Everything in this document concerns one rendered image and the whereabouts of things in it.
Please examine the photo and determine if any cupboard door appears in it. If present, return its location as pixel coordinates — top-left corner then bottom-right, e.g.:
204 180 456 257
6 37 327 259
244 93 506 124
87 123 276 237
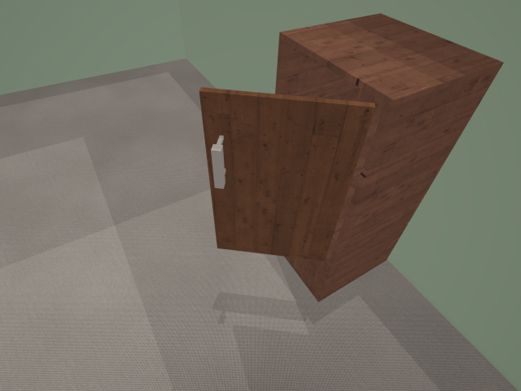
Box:
199 87 375 261

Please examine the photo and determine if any handle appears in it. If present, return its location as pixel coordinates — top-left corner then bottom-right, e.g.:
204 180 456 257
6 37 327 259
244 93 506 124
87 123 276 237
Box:
211 135 225 189

